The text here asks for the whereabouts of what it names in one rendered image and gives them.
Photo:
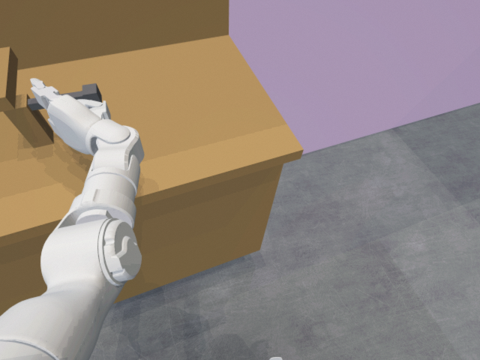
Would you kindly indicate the counter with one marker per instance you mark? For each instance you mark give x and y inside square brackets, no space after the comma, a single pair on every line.
[214,143]

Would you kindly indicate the tap lever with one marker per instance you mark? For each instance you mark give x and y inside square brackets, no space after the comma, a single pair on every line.
[89,92]

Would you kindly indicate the left robot forearm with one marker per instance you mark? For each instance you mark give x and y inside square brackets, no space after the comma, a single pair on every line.
[112,181]

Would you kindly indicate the left robot upper arm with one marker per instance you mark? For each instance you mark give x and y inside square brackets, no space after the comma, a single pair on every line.
[85,267]

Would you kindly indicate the robot left hand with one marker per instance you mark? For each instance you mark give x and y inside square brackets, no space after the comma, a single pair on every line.
[70,119]

